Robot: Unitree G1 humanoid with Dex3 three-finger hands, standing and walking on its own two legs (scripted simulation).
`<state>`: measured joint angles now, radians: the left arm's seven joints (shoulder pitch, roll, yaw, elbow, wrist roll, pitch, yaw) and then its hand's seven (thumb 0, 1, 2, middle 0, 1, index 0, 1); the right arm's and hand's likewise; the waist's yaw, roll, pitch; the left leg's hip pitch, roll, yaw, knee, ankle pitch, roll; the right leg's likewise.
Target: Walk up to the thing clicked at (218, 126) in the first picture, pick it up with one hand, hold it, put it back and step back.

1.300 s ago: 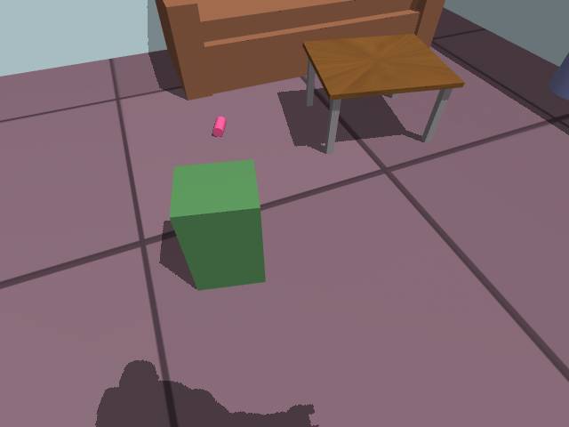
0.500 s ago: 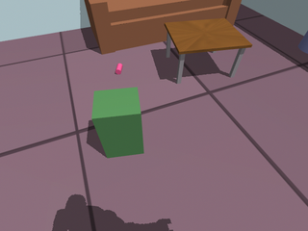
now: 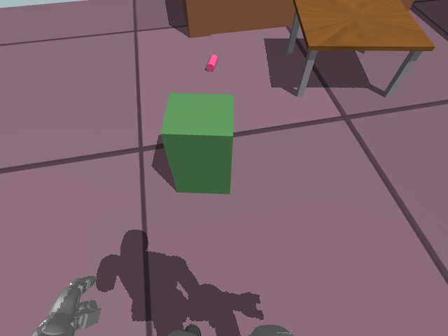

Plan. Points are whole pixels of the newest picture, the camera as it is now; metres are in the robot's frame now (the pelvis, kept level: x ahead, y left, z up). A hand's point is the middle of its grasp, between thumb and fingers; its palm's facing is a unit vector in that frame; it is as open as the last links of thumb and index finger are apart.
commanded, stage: walk up
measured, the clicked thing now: (212, 63) +1.86 +0.08 -0.74
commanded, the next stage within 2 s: none
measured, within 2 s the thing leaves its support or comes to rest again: neither
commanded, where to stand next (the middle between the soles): +0.05 +0.04 m, yaw +61 degrees
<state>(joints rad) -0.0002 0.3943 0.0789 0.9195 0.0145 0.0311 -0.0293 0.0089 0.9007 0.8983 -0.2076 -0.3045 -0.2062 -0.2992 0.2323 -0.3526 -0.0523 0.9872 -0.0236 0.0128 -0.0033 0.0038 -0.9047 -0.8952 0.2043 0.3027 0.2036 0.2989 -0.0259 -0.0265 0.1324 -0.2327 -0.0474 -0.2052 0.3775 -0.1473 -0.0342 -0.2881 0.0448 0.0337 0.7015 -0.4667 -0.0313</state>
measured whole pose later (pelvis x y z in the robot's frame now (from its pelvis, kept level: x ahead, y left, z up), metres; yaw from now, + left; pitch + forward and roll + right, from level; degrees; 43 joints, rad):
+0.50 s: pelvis +0.01 -0.04 -0.02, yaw +23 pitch -2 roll +0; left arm 0.24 0.40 0.07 0.78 0.04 0.01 -0.05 0.01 0.90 0.90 -0.21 -0.31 -0.21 -0.30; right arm 0.22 -0.41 -0.09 0.76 -0.04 0.06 0.06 0.01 -0.91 -0.90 0.20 0.30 0.20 0.30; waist 0.05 -0.04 0.12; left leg -0.32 0.04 0.06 0.68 -0.33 0.01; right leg -0.17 -0.08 -0.30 0.62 -0.42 -0.05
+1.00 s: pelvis +0.04 -0.05 -0.02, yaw +43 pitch -3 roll +2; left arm 0.24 0.39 0.05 0.74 0.03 -0.03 0.02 0.01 0.90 0.90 -0.21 -0.31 -0.21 -0.30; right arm 0.26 -0.44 -0.09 0.68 -0.04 0.08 0.05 0.01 -0.91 -0.90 0.20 0.30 0.20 0.30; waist 0.01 0.07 0.13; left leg -0.53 -0.09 -0.10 1.21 -0.46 -0.01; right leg -0.31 -0.12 -0.10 0.66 -0.30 -0.01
